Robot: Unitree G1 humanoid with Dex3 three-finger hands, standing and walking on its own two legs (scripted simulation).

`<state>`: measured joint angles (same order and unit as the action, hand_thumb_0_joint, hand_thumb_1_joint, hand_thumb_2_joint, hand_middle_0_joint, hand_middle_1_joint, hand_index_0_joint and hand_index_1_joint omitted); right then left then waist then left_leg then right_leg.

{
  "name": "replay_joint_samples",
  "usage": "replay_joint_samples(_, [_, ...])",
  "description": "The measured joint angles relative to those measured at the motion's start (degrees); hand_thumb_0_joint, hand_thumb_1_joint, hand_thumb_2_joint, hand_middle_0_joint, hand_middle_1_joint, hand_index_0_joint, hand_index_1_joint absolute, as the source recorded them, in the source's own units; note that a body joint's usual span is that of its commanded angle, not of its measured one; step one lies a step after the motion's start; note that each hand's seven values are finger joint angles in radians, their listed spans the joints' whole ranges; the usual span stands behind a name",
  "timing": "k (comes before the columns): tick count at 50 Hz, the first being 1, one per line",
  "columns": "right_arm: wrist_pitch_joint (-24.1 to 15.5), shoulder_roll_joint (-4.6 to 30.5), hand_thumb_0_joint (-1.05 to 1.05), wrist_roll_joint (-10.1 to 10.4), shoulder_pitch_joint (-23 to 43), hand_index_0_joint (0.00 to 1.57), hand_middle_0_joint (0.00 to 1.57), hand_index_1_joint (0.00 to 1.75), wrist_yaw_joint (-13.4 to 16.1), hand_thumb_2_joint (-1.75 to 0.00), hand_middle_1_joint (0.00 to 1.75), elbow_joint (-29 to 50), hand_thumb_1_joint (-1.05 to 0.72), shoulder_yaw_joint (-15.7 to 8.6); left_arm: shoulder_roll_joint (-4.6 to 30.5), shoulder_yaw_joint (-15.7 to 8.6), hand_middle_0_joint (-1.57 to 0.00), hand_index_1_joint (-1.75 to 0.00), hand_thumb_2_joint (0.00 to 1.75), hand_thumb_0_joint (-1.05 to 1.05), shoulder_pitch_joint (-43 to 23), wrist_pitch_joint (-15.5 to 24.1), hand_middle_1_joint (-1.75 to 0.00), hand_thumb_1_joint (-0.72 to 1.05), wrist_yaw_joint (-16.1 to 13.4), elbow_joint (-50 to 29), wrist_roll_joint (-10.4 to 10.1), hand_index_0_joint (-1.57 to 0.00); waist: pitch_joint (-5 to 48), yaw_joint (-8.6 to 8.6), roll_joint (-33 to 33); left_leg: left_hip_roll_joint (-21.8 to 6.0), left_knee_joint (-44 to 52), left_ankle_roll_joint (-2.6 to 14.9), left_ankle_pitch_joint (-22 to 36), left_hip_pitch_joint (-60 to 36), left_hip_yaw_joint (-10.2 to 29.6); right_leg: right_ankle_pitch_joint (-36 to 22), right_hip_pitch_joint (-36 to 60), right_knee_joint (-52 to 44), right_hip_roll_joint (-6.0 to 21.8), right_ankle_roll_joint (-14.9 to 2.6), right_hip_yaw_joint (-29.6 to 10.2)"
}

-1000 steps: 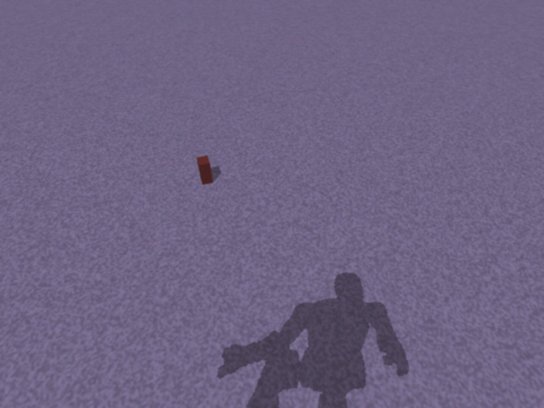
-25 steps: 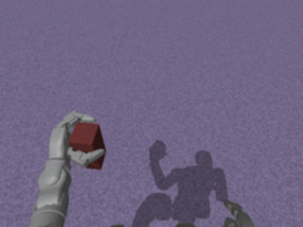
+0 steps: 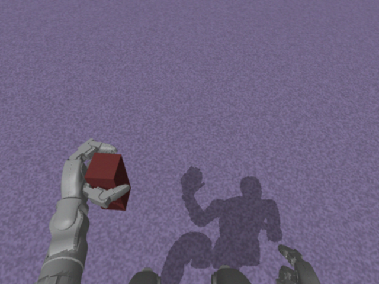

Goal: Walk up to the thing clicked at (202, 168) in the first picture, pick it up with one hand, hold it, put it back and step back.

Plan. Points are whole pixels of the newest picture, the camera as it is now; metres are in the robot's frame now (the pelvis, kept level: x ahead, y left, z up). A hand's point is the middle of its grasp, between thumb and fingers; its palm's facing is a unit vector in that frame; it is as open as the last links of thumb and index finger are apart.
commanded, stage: crouch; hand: left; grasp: from the side
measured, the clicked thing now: (110, 183) +0.33 +0.17 -0.01
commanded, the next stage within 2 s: lower in 1.58 s
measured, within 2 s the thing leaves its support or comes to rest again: neither
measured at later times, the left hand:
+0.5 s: hand (123, 202) +0.37 +0.19 -0.22, palm faces +0.07 -1.00 -0.01, open 10.3 cm
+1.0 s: hand (130, 215) +0.39 +0.20 -0.40, palm faces +0.10 -1.00 -0.02, open 10.3 cm
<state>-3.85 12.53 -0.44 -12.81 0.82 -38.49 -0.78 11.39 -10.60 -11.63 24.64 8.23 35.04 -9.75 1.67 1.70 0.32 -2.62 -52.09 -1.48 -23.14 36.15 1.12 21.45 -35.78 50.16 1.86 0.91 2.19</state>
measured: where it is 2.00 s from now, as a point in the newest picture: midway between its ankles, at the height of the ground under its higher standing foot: outside the picture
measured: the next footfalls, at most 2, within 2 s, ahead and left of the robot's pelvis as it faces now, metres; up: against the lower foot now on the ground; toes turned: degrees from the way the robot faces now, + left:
none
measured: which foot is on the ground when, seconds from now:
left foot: down 0.00-1.00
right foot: down 0.00-1.00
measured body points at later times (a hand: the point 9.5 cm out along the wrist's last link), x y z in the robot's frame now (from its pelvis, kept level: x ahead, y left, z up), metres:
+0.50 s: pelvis -0.03 +0.00 -0.20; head +0.13 +0.02 +0.22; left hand +0.36 +0.24 -0.22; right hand +0.09 -0.26 -0.32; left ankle +0.03 +0.13 -0.69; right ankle +0.04 -0.13 -0.69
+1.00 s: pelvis -0.07 +0.01 -0.36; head +0.13 +0.05 +0.04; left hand +0.38 +0.25 -0.40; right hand +0.03 -0.27 -0.48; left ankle +0.03 +0.13 -0.69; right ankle +0.04 -0.13 -0.69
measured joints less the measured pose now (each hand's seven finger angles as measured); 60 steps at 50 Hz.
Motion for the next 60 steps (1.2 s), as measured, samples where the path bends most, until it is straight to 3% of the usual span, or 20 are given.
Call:
replay_joint_samples(11, [-1.03,1.93,0.01,-1.85,0.57,0.21,0.20,0.30,-1.29,-0.90,0.30,0.60,-0.89,-0.28,2.26,-4.33,-0.78,-1.13,1.02,0.01,-7.65,13.01,-1.15,-0.48,2.96,12.98,0.02,-0.75,5.10,2.13,1.00,0.14,-21.35,-0.52,-6.69,26.46,1.47,6.83,-26.26,21.34,0.29,-0.18,0.22])
replay_joint_samples(16, [-0.65,2.48,0.01,-2.60,1.48,0.21,0.20,0.30,-1.64,-0.90,0.30,-0.01,-0.90,-0.01,3.81,-5.78,-0.78,-1.13,1.02,0.01,-11.52,16.27,-1.15,-0.48,3.86,17.28,0.45,-0.75,8.06,2.77,0.58,0.23,-33.21,-0.60,-10.64,39.75,2.12,10.64,-39.49,33.01,0.36,-0.23,0.11])
replay_joint_samples(27, [0.42,1.61,0.01,-4.39,5.07,0.21,0.20,0.30,-3.56,-0.90,0.30,-2.33,-0.91,0.80,4.94,-9.37,-0.78,-1.13,1.02,0.01,-17.40,18.87,-1.15,-0.48,3.89,21.92,1.27,-0.75,9.32,2.92,-0.07,0.74,-52.52,-0.58,-15.30,61.54,2.96,15.12,-61.39,52.23,0.53,-0.25,-0.51])
replay_joint_samples(37, [0.92,1.66,0.01,-6.11,7.21,0.21,0.20,0.30,-4.85,-0.90,0.30,-3.80,-0.92,2.01,7.22,-13.14,-0.78,-1.13,1.02,0.01,-22.03,21.15,-1.16,-0.49,3.40,26.41,3.79,-0.75,7.34,4.36,0.72,1.40,-66.88,-0.94,-16.86,75.57,4.17,16.42,-75.26,66.17,0.54,-0.17,-0.68])
replay_joint_samples(47, [1.86,2.30,0.01,-7.06,7.68,0.21,0.20,0.30,-5.61,-0.91,0.30,-4.81,-0.93,2.80,10.98,-14.99,-0.78,-1.13,1.02,0.01,-26.68,21.13,-1.16,-0.49,2.47,29.97,5.49,-0.75,4.48,6.13,1.54,2.16,-77.12,-0.95,-16.36,84.66,5.26,15.61,-83.88,75.63,0.40,0.33,-0.77])
replay_joint_samples(60, [3.35,3.70,0.01,-8.54,7.40,0.21,0.20,0.30,-6.86,-0.90,0.30,-4.28,-0.92,6.11,14.78,-16.91,-0.78,-1.13,1.02,0.01,-29.04,20.97,-1.16,-0.49,1.95,33.01,6.65,-0.75,0.26,8.38,2.16,2.67,-85.27,-0.90,-15.30,90.55,7.41,13.81,-88.80,82.05,-0.26,0.96,0.29])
